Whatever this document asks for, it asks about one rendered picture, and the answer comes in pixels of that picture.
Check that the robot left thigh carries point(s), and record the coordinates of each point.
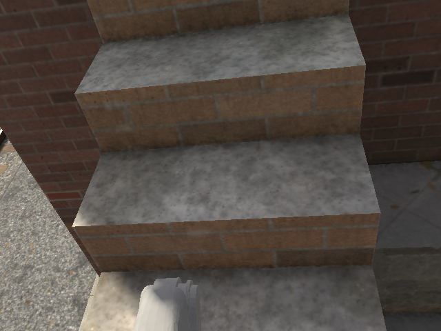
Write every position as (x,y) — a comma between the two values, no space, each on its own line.
(170,305)

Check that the robot left shin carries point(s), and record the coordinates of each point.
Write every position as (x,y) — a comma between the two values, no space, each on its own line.
(144,290)

